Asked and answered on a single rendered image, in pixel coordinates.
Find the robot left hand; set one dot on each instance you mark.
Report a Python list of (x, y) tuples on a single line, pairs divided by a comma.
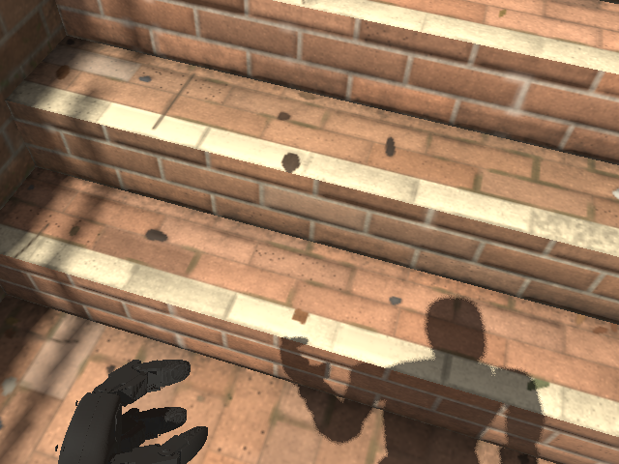
[(99, 434)]

